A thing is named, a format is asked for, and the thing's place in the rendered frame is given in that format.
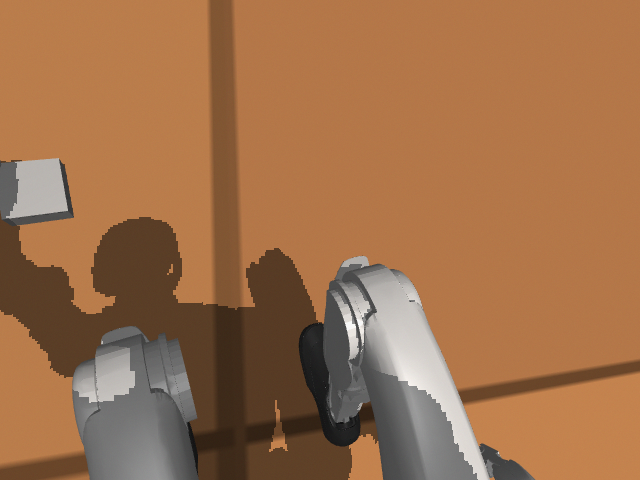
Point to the right robot hand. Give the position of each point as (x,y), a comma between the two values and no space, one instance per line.
(502,469)

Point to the small box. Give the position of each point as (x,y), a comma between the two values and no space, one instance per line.
(34,191)

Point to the right robot foot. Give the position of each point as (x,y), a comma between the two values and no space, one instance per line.
(316,375)

